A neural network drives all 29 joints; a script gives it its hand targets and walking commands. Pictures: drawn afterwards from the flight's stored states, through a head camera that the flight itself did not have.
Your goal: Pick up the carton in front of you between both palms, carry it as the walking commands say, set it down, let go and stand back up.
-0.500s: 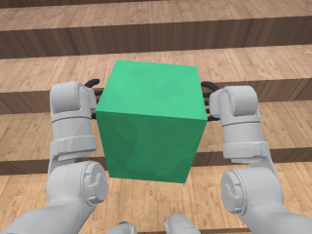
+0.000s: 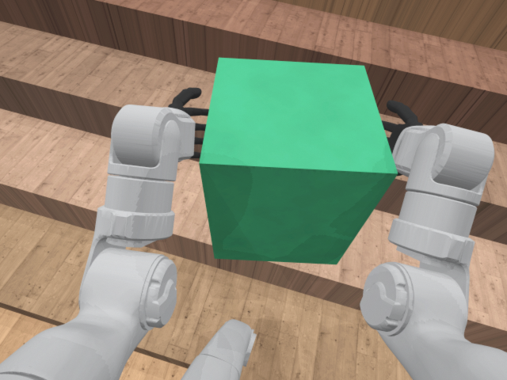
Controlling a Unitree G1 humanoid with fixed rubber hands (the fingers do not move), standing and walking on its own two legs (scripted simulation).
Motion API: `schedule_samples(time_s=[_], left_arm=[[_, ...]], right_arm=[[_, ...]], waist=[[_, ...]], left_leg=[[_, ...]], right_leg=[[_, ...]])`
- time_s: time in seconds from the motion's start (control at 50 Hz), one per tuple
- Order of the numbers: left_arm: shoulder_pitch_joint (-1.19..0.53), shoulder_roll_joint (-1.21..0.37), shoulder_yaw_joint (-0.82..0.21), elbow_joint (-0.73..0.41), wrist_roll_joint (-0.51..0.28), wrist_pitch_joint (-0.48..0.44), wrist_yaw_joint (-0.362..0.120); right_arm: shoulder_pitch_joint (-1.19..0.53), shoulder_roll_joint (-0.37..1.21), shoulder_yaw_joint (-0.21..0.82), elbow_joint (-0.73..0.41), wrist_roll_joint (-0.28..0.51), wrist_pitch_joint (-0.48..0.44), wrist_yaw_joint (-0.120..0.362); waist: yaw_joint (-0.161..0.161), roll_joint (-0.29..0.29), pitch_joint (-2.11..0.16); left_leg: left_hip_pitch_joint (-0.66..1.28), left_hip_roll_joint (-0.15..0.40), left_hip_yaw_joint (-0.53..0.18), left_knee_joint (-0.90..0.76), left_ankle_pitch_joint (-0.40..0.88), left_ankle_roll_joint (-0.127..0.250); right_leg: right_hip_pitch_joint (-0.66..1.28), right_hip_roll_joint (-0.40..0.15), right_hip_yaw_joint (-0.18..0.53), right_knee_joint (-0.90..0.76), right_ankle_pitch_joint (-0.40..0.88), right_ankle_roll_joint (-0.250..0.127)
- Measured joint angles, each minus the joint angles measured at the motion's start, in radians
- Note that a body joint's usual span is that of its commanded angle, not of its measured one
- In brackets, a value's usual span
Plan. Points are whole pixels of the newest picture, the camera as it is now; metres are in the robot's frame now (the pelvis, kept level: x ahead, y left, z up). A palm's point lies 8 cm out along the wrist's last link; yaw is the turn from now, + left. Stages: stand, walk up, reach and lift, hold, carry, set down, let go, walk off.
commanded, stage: carry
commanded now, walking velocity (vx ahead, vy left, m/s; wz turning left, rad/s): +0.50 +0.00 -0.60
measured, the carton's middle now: (283, 170) +0.41 +0.08 +0.09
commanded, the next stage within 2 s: none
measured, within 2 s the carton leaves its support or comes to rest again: neither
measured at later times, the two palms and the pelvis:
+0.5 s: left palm out of the picture +0.73 +0.07 +0.39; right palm out of the picture +0.60 -0.20 +0.38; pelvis +0.31 +0.09 +0.19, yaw -19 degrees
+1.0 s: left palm out of the picture +1.00 -0.17 +0.44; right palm out of the picture +0.87 -0.43 +0.44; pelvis +0.58 -0.12 +0.33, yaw -33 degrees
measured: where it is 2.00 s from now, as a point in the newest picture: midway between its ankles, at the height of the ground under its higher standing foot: (429, 124)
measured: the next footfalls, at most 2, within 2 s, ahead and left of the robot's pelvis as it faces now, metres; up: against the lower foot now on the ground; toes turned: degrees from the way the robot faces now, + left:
left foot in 0.20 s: +0.37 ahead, +0.20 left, +0.17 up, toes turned -3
right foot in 0.78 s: +0.66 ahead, -0.24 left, +0.34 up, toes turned -30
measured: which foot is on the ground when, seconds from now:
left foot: up 0.00-0.18, down 0.20-0.80, up 0.82-1.00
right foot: down 0.00-0.22, up 0.24-0.76, down 0.78-1.00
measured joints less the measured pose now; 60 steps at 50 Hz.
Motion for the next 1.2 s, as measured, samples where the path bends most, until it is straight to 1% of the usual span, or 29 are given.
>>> schedule_samples(time_s=[0.08,0.12,0.16,0.2,0.22,0.24,0.28,0.32,0.38,0.42,0.52,0.58,0.62,0.64,0.68,0.74,0.76,0.78,0.8,0.82,0.84,0.86,0.9,0.94,1.0,1.04,1.12,1.16,1.2], left_arm=[[-0.103,0.001,0.043,0.066,0.015,-0.010,0.000],[-0.126,0.001,0.071,0.101,0.027,-0.008,-0.003],[-0.128,0.004,0.100,0.123,0.048,0.004,-0.021],[-0.112,0.016,0.134,0.132,0.081,0.029,-0.054],[-0.105,0.030,0.153,0.137,0.097,0.039,-0.069],[-0.100,0.044,0.176,0.143,0.111,0.042,-0.086],[-0.085,0.056,0.211,0.158,0.142,0.040,-0.114],[-0.054,0.039,0.228,0.148,0.176,0.047,-0.126],[-0.015,0.011,0.234,0.100,0.198,0.064,-0.141],[-0.009,0.004,0.231,0.063,0.203,0.070,-0.142],[-0.048,0.029,0.215,0.023,0.186,0.076,-0.143],[-0.066,0.052,0.195,0.057,0.168,0.078,-0.137],[-0.079,0.062,0.178,0.094,0.162,0.080,-0.136],[-0.088,0.065,0.166,0.113,0.158,0.080,-0.133],[-0.109,0.063,0.139,0.147,0.149,0.079,-0.122],[-0.132,0.052,0.107,0.189,0.139,0.075,-0.103],[-0.126,0.046,0.095,0.202,0.133,0.069,-0.097],[-0.109,0.038,0.082,0.208,0.122,0.060,-0.092],[-0.088,0.032,0.066,0.198,0.111,0.049,-0.086],[-0.080,0.028,0.046,0.190,0.100,0.034,-0.074],[-0.068,0.022,0.029,0.183,0.084,0.015,-0.064],[-0.044,0.013,0.008,0.169,0.069,-0.002,-0.056],[0.018,-0.010,-0.016,0.111,0.049,-0.017,-0.038],[0.057,-0.027,-0.008,0.045,0.043,-0.020,-0.026],[0.083,-0.057,0.029,-0.037,0.057,-0.041,-0.022],[0.095,-0.080,0.055,-0.072,0.076,-0.062,-0.025],[0.128,-0.085,0.077,-0.106,0.098,-0.084,-0.049],[0.139,-0.067,0.085,-0.116,0.094,-0.078,-0.063],[0.133,-0.051,0.097,-0.106,0.101,-0.062,-0.082]], right_arm=[[-0.092,-0.041,-0.003,0.053,-0.008,0.005,0.007],[-0.125,-0.051,0.002,0.103,-0.018,0.004,0.008],[-0.140,-0.051,0.025,0.148,-0.024,0.007,0.001],[-0.141,-0.037,0.074,0.196,-0.018,0.008,-0.024],[-0.136,-0.023,0.103,0.212,-0.007,0.008,-0.038],[-0.129,-0.010,0.131,0.220,0.002,0.003,-0.051],[-0.092,0.017,0.172,0.221,0.025,-0.008,-0.078],[-0.031,0.029,0.194,0.199,0.052,-0.008,-0.091],[0.024,0.025,0.216,0.166,0.093,-0.008,-0.101],[0.031,0.017,0.225,0.143,0.112,-0.013,-0.105],[-0.014,0.015,0.212,0.111,0.114,-0.019,-0.109],[-0.030,0.029,0.192,0.122,0.093,-0.009,-0.109],[-0.034,0.031,0.176,0.137,0.083,0.002,-0.105],[-0.036,0.027,0.169,0.144,0.080,0.007,-0.100],[-0.043,0.012,0.147,0.152,0.078,0.019,-0.089],[-0.050,-0.002,0.100,0.170,0.067,0.026,-0.077],[-0.039,-0.001,0.083,0.172,0.065,0.025,-0.063],[-0.023,0.000,0.069,0.170,0.059,0.024,-0.053],[-0.013,0.002,0.056,0.170,0.049,0.013,-0.045],[-0.015,0.001,0.040,0.174,0.036,-0.005,-0.035],[-0.022,-0.006,0.023,0.184,0.022,-0.024,-0.023],[-0.017,-0.011,0.006,0.183,0.011,-0.036,-0.015],[0.022,-0.003,-0.010,0.134,0.005,-0.041,-0.009],[0.063,0.014,-0.007,0.056,0.009,-0.033,-0.009],[0.102,0.029,0.015,-0.046,0.018,-0.040,-0.009],[0.118,0.032,0.028,-0.081,0.022,-0.056,-0.007],[0.131,0.038,0.074,-0.088,0.010,-0.083,-0.004],[0.127,0.041,0.111,-0.077,0.002,-0.085,-0.008],[0.119,0.035,0.149,-0.060,0.009,-0.073,-0.025]], waist=[[-0.004,0.005,-0.046],[-0.018,0.016,-0.071],[-0.067,0.015,-0.096],[-0.149,0.019,-0.126],[-0.207,0.006,-0.121],[-0.256,-0.005,-0.111],[-0.329,-0.029,-0.092],[-0.376,-0.047,-0.079],[-0.400,-0.047,-0.056],[-0.400,-0.036,-0.039],[-0.368,-0.016,-0.057],[-0.353,-0.035,-0.118],[-0.340,-0.045,-0.147],[-0.333,-0.048,-0.152],[-0.314,-0.049,-0.155],[-0.275,-0.044,-0.154],[-0.251,-0.051,-0.149],[-0.205,-0.051,-0.134],[-0.147,-0.043,-0.106],[-0.105,-0.053,-0.066],[-0.079,-0.045,-0.020],[-0.061,-0.023,0.017],[-0.045,0.017,0.067],[-0.052,0.025,0.101],[-0.077,0.015,0.112],[-0.086,0.012,0.086],[-0.092,0.021,0.023],[-0.116,0.027,0.001],[-0.152,0.028,-0.042]], left_leg=[[-0.285,0.043,0.004,0.114,-0.246,0.024],[-0.400,0.081,-0.002,0.101,-0.288,0.032],[-0.397,0.109,0.045,-0.181,-0.208,0.035],[-0.261,0.101,0.096,-0.485,-0.056,0.034],[-0.191,0.087,0.127,-0.559,0.037,0.017],[-0.148,0.087,0.153,-0.576,0.053,0.006],[-0.054,0.095,0.192,-0.630,0.035,-0.009],[0.065,0.097,0.218,-0.735,0.010,-0.022],[0.236,0.114,0.257,-0.912,0.011,-0.036],[0.344,0.128,0.283,-1.029,0.024,-0.038],[0.546,0.178,0.344,-1.245,0.032,-0.057],[0.650,0.195,0.376,-1.329,0.009,-0.083],[0.735,0.218,0.396,-1.391,-0.008,-0.110],[0.784,0.232,0.407,-1.430,-0.013,-0.126],[0.882,0.260,0.431,-1.522,-0.005,-0.135],[0.997,0.312,0.472,-1.662,0.082,-0.153],[1.003,0.340,0.487,-1.622,0.121,-0.160],[0.988,0.382,0.484,-1.483,0.321,-0.153],[0.918,0.431,0.421,-1.238,0.381,-0.148],[0.772,0.408,0.270,-0.882,0.326,-0.161],[0.625,0.339,0.132,-0.530,0.269,-0.153],[0.508,0.262,0.043,-0.260,0.234,-0.132],[0.331,0.136,-0.028,0.016,0.179,-0.079],[0.180,0.059,-0.021,0.068,0.119,-0.032],[-0.013,0.022,0.029,0.008,-0.001,0.007],[-0.140,0.026,0.052,0.051,-0.098,0.025],[-0.381,0.042,0.056,0.311,-0.222,0.051],[-0.442,0.066,0.084,0.223,-0.192,0.037],[-0.444,0.092,0.138,0.019,-0.127,0.031]], right_leg=[[0.132,-0.039,0.096,-0.155,0.012,0.013],[0.213,-0.076,0.148,-0.232,0.004,0.031],[0.299,-0.138,0.179,-0.338,0.043,0.043],[0.308,-0.180,0.191,-0.308,0.117,0.030],[0.271,-0.199,0.198,-0.186,0.158,0.020],[0.183,-0.184,0.225,0.047,0.167,0.030],[-0.023,-0.115,0.241,0.581,0.166,0.043],[-0.183,-0.080,0.179,0.936,0.193,0.033],[-0.365,-0.094,0.075,1.160,0.199,0.005],[-0.453,-0.125,0.038,1.161,0.173,-0.003],[-0.593,-0.208,-0.020,0.959,0.099,-0.011],[-0.710,-0.221,0.018,1.191,-0.017,-0.022],[-0.788,-0.220,0.043,1.362,-0.156,-0.026],[-0.823,-0.225,0.043,1.381,-0.202,-0.027],[-0.877,-0.242,0.013,1.263,-0.242,-0.026],[-0.809,-0.222,-0.112,0.808,-0.150,-0.049],[-0.732,-0.184,-0.149,0.669,-0.087,-0.059],[-0.661,-0.135,-0.169,0.578,0.010,-0.063],[-0.622,-0.093,-0.181,0.562,0.046,-0.057],[-0.596,-0.073,-0.167,0.552,0.046,-0.051],[-0.560,-0.063,-0.151,0.528,0.040,-0.045],[-0.513,-0.049,-0.139,0.485,0.038,-0.037],[-0.405,-0.020,-0.111,0.361,0.053,-0.016],[-0.303,-0.003,-0.076,0.229,0.083,-0.010],[-0.174,0.003,-0.018,0.055,0.120,-0.017],[-0.106,0.000,0.024,-0.032,0.130,-0.017],[0.044,-0.029,0.130,-0.144,0.106,0.001],[0.140,-0.070,0.177,-0.218,0.097,0.021],[0.225,-0.119,0.204,-0.319,0.110,0.039]])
